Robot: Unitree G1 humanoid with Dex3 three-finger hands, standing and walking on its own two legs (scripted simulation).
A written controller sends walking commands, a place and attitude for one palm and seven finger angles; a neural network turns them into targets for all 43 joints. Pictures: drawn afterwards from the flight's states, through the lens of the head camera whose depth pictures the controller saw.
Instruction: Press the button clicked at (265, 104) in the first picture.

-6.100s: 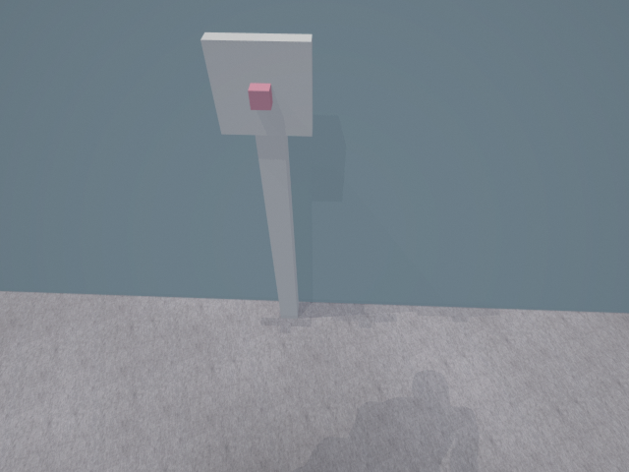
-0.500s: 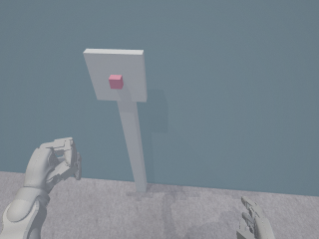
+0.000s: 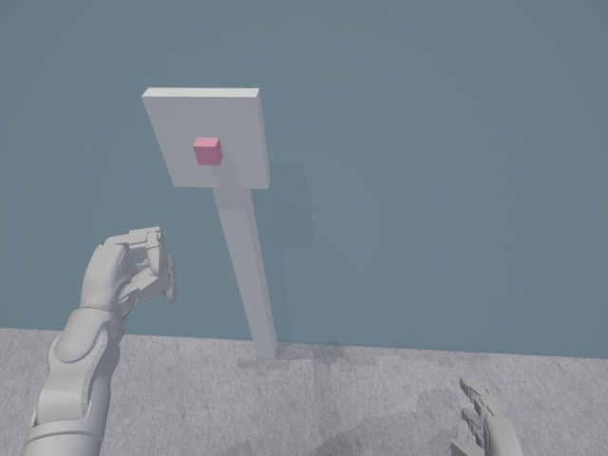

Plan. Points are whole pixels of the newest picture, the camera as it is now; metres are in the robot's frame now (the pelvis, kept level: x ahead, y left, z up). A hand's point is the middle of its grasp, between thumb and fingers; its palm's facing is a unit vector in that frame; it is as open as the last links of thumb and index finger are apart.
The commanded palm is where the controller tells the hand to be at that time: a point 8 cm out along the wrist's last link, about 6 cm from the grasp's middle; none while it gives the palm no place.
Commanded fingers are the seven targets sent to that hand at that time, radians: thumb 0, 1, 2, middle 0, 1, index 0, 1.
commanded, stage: aim a knuckle at the button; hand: left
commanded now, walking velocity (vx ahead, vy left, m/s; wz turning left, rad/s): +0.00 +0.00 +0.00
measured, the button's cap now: (209, 150) +0.55 +0.20 +0.13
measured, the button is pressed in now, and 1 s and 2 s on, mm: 0 0 0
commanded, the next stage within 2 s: press the button with the knuckle in 1.54 s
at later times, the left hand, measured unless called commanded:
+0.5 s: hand (197, 230) +0.39 +0.18 +0.11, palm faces +0.03 -1.00 -0.02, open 3.1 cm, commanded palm +0.36 +0.24 +0.11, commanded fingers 0.00 0.90 0.90 -1.30 -1.50 -1.30 -1.50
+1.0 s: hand (209, 202) +0.45 +0.18 +0.10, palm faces +0.03 -1.00 -0.01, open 3.1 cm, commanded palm +0.41 +0.24 +0.10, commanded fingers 0.00 0.90 0.90 -1.30 -1.50 -1.30 -1.50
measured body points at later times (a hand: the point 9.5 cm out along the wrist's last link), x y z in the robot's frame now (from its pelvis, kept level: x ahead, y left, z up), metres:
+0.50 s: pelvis +0.01 +0.01 +0.00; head +0.03 -0.01 +0.45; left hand +0.38 +0.24 +0.11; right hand +0.14 -0.25 -0.10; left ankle +0.03 +0.13 -0.73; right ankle -0.01 -0.10 -0.73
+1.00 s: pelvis +0.01 +0.02 -0.01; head +0.05 +0.01 +0.44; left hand +0.44 +0.24 +0.11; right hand +0.06 -0.25 -0.13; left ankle +0.03 +0.13 -0.73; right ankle -0.01 -0.10 -0.73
